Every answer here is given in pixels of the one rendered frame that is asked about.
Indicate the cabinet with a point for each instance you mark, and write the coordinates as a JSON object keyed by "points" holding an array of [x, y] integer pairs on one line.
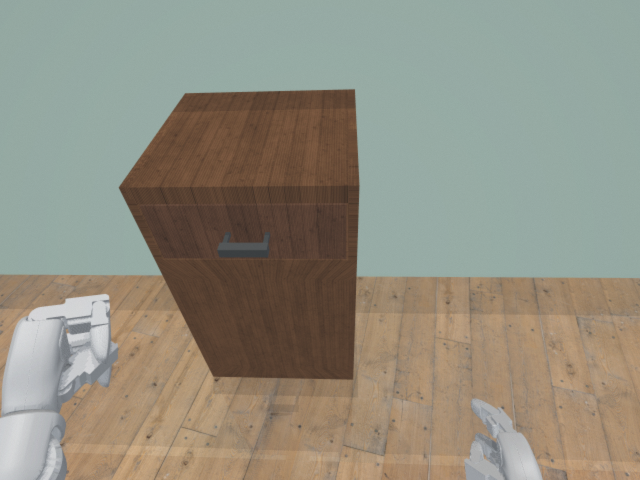
{"points": [[259, 318]]}

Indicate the handle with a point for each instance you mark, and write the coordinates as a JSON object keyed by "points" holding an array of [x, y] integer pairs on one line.
{"points": [[226, 249]]}

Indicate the robot left hand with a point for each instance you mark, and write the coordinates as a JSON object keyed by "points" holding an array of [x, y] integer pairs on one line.
{"points": [[40, 348]]}

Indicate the robot right hand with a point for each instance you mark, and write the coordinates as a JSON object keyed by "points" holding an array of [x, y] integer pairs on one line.
{"points": [[511, 457]]}

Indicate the drawer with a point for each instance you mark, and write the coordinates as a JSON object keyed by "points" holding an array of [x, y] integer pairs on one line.
{"points": [[297, 230]]}

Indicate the left robot forearm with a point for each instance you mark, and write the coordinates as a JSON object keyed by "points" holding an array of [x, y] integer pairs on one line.
{"points": [[30, 445]]}

